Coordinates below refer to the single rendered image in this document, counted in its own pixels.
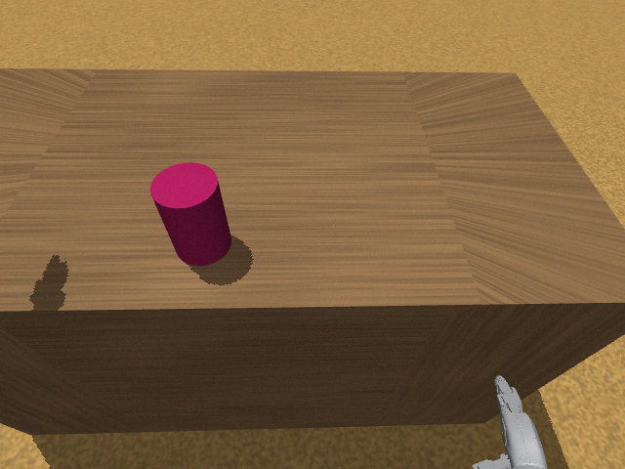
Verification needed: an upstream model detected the right robot hand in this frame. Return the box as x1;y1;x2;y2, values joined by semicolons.
472;375;548;469

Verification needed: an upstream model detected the can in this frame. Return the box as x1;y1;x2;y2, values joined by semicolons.
150;162;231;266

